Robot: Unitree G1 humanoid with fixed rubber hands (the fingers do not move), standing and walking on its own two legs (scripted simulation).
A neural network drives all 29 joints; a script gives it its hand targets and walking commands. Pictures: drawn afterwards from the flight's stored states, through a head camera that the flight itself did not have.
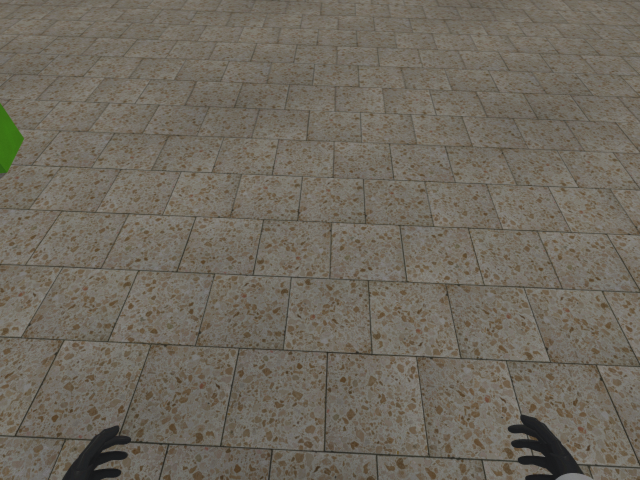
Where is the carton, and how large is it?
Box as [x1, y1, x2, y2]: [0, 103, 23, 172]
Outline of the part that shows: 0,103 0,172 6,172 23,138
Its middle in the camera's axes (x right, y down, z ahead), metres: -1.66 -0.48 +1.85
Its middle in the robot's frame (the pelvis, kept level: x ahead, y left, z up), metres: +1.67 +1.61 -0.64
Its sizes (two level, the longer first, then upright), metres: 0.285 0.206 0.252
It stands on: the floor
